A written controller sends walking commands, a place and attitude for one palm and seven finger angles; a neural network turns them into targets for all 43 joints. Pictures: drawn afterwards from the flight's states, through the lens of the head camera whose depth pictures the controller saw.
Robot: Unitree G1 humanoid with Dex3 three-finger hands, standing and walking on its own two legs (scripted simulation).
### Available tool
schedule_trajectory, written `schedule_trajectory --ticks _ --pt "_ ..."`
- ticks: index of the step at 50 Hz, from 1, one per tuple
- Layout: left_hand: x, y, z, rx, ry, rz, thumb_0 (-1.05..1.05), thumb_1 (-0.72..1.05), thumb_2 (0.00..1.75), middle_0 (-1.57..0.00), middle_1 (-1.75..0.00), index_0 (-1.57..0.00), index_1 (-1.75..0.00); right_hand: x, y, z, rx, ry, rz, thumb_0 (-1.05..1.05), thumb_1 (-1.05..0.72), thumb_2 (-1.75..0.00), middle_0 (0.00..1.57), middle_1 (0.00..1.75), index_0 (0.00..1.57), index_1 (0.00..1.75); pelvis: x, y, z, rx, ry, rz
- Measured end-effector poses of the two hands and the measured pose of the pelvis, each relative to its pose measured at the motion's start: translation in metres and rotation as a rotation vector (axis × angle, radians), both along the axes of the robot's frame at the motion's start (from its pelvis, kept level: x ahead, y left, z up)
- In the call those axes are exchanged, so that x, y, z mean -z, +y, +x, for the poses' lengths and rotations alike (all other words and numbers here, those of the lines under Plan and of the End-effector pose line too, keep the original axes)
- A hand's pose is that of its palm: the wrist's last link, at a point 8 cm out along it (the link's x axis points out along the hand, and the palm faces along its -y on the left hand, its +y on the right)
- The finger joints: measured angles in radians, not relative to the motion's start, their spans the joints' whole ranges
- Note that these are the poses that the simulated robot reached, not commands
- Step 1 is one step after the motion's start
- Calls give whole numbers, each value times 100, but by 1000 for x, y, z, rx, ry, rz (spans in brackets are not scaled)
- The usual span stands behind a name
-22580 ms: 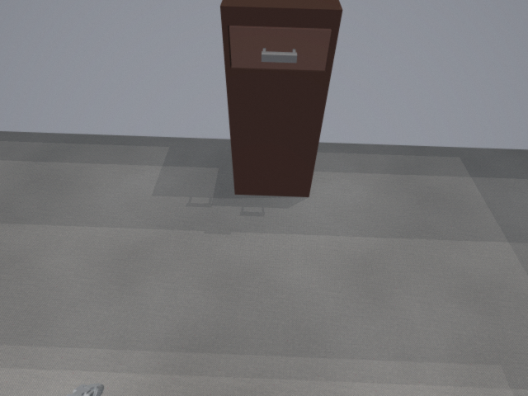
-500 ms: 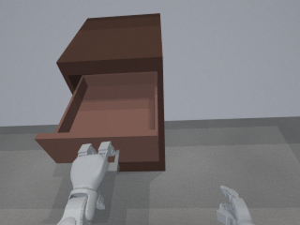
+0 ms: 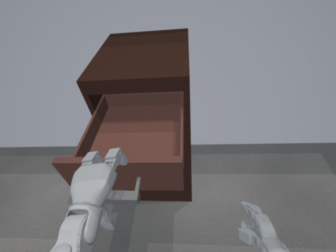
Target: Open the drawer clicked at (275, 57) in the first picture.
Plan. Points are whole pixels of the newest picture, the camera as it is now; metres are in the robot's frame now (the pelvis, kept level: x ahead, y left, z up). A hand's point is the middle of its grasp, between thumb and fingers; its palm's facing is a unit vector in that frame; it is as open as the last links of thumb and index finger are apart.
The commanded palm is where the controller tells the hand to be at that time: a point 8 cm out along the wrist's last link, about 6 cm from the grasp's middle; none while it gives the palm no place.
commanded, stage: lift the hand off the handle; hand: left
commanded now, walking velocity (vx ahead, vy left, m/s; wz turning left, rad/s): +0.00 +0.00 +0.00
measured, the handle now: (118, 189) +0.27 +0.19 +0.00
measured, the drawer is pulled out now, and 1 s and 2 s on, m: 0.30 0.30 0.30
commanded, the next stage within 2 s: draw the hand back to the body in 0.54 s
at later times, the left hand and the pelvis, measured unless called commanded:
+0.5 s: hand (97, 170) +0.23 +0.18 +0.14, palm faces +0.18 -0.15 -0.97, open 13.8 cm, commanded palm +0.19 +0.18 +0.19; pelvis -0.01 +0.00 +0.01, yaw +0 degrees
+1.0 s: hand (82, 181) +0.21 +0.21 +0.13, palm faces +0.12 -0.13 -0.98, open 13.8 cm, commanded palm +0.16 +0.21 +0.19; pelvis -0.02 +0.00 +0.01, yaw +0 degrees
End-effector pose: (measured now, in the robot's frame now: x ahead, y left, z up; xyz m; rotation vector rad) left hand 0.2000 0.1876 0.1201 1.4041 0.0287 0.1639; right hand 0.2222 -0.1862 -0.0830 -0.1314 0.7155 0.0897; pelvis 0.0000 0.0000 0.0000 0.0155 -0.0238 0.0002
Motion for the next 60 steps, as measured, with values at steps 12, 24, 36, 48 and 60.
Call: schedule_trajectory --ticks 12,24,36,48,60 --pt "-36 -3 3 35 -55 3 0 -49 31 -33 -121 -32 -120 -6 8 3 -25 -1 30 1 -90 -90 20 30 20 30 -5 2 0 4 -27 -2" --pt "-68 2 -1 47 -85 12 0 -49 30 -32 -121 -32 -120 -11 9 2 -42 -13 32 1 -90 -90 20 30 20 30 -8 3 -7 -1 -54 -4" --pt "-64 -11 -1 94 -60 1 0 -49 30 -32 -120 -32 -120 -13 11 -8 -46 -16 51 1 -90 -90 20 30 20 30 -9 2 -17 6 -61 -3" --pt "-61 21 -18 -4 -32 25 0 -49 31 -32 -120 -32 -120 -6 1 -19 -28 6 23 1 -90 -90 20 30 20 30 -8 -1 -19 2 -66 -6" --pt "-60 43 -37 -7 -29 41 0 -49 30 -32 -120 -32 -120 -7 -3 -17 -16 -9 -20 1 -90 -90 20 30 20 30 -8 4 -18 -7 -58 -10"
